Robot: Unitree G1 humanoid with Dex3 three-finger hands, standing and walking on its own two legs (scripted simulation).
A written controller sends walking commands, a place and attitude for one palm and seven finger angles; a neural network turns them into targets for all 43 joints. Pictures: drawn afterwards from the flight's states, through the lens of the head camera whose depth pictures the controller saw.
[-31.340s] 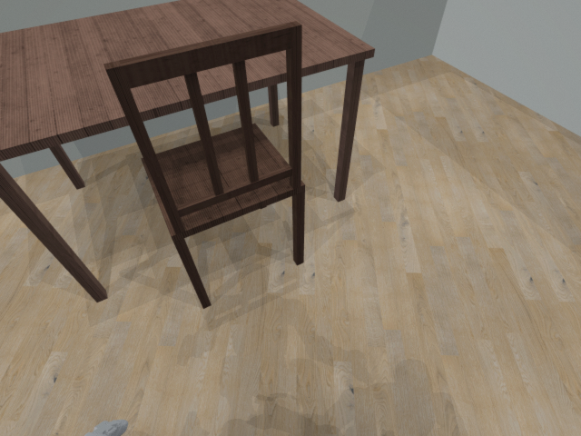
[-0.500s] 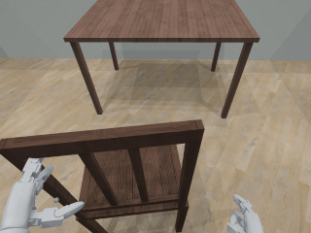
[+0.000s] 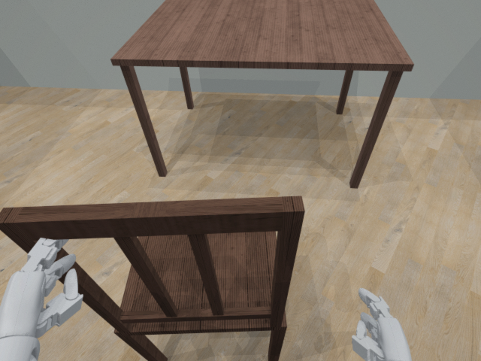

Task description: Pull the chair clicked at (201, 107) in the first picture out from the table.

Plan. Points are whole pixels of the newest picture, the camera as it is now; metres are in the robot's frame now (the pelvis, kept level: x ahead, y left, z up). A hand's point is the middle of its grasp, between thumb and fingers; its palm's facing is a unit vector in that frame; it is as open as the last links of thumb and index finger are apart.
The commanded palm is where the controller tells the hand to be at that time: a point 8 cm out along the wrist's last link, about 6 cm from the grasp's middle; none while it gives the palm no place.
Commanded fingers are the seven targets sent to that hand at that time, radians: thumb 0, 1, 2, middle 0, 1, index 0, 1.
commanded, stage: draw the hand back to the body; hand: left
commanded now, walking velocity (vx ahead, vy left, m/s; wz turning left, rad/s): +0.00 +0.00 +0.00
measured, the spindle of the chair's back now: (152, 281) +0.26 +0.21 -0.06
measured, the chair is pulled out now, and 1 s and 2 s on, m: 0.71 0.76 0.76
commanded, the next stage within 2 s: step back with the hand held close in 0.18 s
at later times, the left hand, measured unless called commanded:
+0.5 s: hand (71, 309) +0.15 +0.26 +0.08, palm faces +0.24 -0.83 -0.50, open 7.2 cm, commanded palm +0.11 +0.29 +0.18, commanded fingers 0.00 0.90 0.90 -0.20 -0.30 -0.20 -0.30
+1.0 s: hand out of the picture +0.07 +0.25 +0.09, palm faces +0.09 -0.79 -0.61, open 6.6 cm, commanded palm +0.03 +0.30 +0.18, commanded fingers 0.00 0.90 0.90 -0.20 -0.30 -0.20 -0.30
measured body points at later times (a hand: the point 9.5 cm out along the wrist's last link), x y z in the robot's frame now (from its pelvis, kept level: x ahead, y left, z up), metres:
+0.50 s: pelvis -0.04 +0.00 +0.00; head +0.01 -0.02 +0.45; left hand +0.14 +0.30 +0.11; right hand +0.16 -0.23 -0.09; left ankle -0.05 +0.13 -0.74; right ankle -0.03 -0.11 -0.74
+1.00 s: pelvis -0.12 +0.00 -0.01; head -0.07 +0.02 +0.44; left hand +0.06 +0.29 +0.12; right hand +0.04 -0.23 -0.10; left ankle -0.05 +0.13 -0.73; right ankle -0.03 -0.11 -0.74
